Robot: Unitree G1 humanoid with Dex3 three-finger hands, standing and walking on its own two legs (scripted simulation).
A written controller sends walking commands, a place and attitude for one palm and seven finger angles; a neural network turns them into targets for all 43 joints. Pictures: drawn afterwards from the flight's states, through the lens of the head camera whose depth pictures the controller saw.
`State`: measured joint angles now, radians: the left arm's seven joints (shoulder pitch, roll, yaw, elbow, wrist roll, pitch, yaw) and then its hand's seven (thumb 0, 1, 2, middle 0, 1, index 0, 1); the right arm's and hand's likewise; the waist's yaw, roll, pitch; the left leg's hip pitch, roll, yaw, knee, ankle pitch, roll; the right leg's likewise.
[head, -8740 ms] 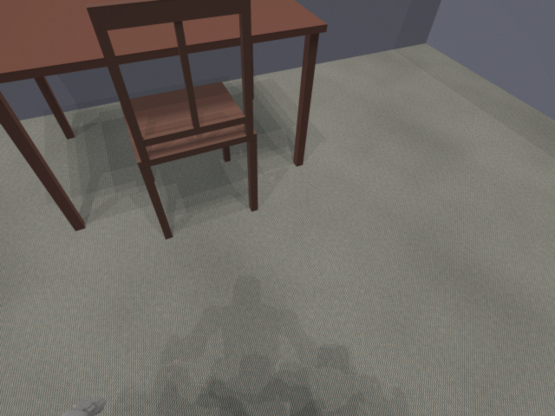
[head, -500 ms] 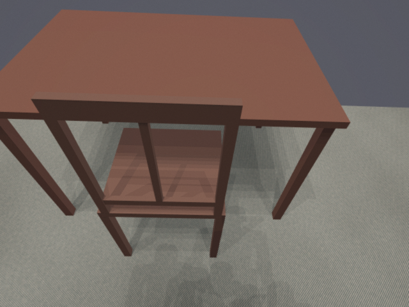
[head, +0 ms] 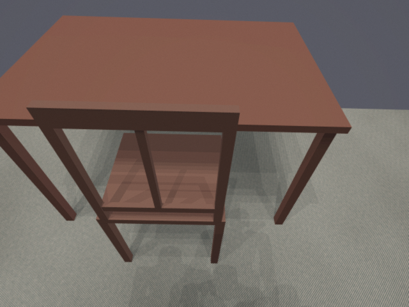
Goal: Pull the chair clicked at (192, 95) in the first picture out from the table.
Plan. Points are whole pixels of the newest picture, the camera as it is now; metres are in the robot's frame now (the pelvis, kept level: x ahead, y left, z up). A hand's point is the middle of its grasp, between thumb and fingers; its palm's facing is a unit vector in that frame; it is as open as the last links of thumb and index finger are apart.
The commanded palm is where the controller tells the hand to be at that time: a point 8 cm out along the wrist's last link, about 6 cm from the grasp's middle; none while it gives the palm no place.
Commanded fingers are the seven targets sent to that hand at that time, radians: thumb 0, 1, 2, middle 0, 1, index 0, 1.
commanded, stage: look again from close up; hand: left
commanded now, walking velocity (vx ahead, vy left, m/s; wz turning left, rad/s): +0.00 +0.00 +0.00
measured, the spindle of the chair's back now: (150, 173) +0.44 +0.17 -0.07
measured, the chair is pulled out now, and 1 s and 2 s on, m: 0.00 0.00 0.00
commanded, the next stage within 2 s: none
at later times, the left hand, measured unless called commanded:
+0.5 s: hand out of the picture -0.02 +0.15 -0.18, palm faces +0.04 -0.98 -0.18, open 7.4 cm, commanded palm none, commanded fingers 0.00 0.90 0.90 -0.20 -0.30 -0.20 -0.30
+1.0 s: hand out of the picture -0.03 +0.13 -0.17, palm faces +0.05 -0.98 -0.18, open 7.4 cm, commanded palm none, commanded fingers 0.00 0.90 0.90 -0.20 -0.30 -0.20 -0.30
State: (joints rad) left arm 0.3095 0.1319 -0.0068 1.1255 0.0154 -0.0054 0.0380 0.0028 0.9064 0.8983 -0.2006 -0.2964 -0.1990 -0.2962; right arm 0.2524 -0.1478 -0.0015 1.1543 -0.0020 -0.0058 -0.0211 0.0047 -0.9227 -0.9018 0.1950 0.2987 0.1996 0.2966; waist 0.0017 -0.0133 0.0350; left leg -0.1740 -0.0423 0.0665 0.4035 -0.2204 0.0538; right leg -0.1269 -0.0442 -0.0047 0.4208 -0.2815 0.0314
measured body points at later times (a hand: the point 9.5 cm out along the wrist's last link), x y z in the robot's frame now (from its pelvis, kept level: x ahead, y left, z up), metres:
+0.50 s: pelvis +0.00 -0.02 +0.00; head +0.01 -0.02 +0.45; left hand -0.02 +0.20 -0.16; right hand +0.00 -0.23 -0.16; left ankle +0.00 +0.08 -0.74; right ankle -0.04 -0.14 -0.74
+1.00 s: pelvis +0.00 -0.03 +0.00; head +0.01 -0.04 +0.45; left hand -0.03 +0.18 -0.16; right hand +0.00 -0.25 -0.16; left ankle +0.00 +0.08 -0.74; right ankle -0.04 -0.14 -0.74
